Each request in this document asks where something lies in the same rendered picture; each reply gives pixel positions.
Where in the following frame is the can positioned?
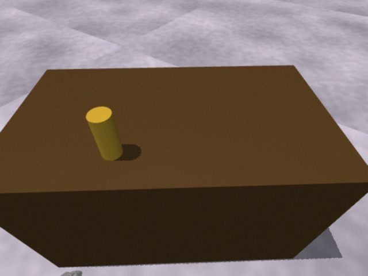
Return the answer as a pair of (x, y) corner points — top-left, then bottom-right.
(86, 106), (123, 160)

